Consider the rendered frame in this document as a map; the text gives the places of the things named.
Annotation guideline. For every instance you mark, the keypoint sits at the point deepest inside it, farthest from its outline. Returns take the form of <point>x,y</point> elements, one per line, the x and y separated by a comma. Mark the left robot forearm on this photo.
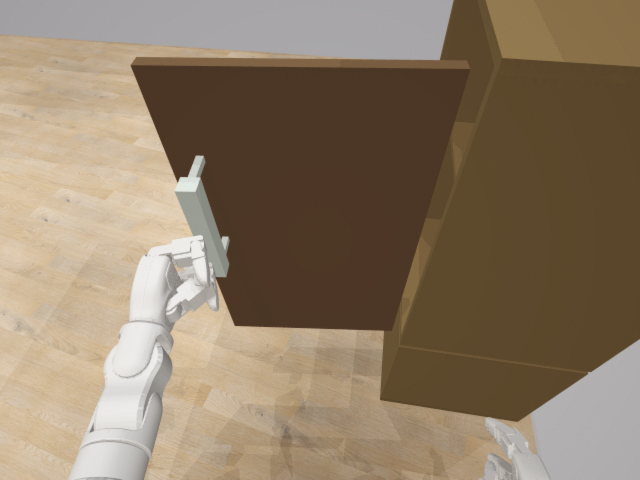
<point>121,435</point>

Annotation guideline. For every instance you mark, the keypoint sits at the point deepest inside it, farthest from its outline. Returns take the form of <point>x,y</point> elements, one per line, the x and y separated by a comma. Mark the handle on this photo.
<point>193,200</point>

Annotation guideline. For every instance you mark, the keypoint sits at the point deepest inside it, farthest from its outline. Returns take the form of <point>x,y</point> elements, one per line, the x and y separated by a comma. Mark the robot right hand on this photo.
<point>525,464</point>

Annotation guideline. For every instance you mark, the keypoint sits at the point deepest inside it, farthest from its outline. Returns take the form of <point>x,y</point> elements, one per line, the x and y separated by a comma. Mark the robot left hand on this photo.
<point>156,281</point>

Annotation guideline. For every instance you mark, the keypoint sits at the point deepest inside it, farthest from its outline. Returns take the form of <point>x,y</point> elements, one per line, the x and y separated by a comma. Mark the cupboard door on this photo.
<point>320,172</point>

